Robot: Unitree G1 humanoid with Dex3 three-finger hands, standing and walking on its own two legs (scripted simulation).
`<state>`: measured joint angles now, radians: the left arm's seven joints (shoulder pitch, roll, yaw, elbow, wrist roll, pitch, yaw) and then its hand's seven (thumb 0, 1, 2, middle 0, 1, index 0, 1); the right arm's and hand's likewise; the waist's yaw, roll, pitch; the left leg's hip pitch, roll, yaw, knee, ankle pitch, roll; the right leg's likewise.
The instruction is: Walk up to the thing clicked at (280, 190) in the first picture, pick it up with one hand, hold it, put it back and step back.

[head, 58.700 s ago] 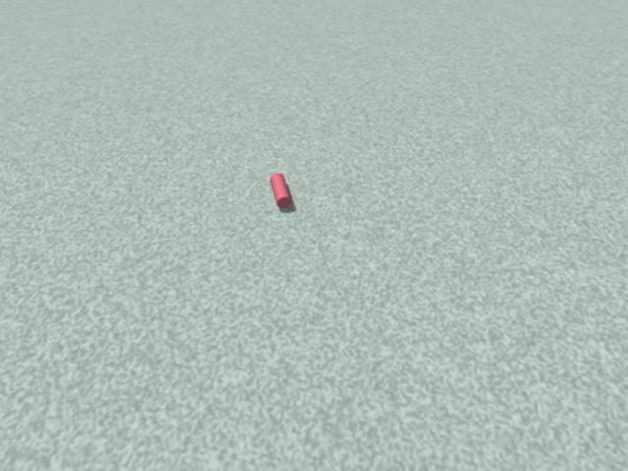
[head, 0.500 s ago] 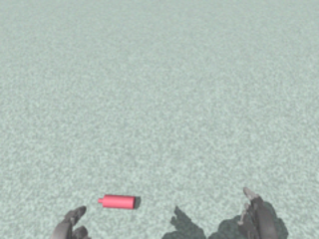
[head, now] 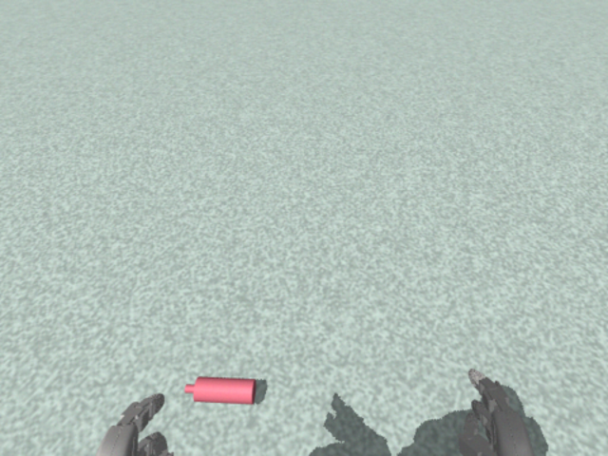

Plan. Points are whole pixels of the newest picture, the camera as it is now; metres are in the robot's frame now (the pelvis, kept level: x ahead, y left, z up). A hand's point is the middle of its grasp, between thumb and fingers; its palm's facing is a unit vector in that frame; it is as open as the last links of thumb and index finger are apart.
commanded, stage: home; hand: left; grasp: from above
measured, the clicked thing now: (219, 390) +0.47 +0.26 -0.68
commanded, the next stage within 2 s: stand in 1.12 s
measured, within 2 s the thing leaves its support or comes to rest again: neither
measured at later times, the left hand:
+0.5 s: hand out of the picture +0.16 +0.18 -0.04, palm faces +0.04 -0.98 -0.21, open 7.4 cm
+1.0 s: hand out of the picture +0.17 +0.18 -0.04, palm faces +0.04 -0.98 -0.21, open 7.4 cm
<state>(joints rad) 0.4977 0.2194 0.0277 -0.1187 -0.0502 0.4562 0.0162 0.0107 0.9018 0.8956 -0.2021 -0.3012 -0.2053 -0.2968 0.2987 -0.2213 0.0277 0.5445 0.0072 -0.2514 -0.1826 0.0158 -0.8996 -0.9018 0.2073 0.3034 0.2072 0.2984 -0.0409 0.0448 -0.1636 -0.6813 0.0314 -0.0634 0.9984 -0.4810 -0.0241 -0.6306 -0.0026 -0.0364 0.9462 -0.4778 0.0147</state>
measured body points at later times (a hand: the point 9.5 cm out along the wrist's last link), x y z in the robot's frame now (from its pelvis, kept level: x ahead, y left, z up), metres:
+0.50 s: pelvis +0.00 +0.00 +0.00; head +0.01 +0.00 +0.45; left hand +0.15 +0.23 -0.03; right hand +0.15 -0.24 -0.07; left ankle +0.01 +0.13 -0.68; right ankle +0.00 -0.13 -0.68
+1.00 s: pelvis +0.00 +0.00 +0.00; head +0.02 +0.00 +0.45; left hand +0.16 +0.23 -0.03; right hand +0.16 -0.24 -0.06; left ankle +0.01 +0.13 -0.68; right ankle +0.00 -0.13 -0.68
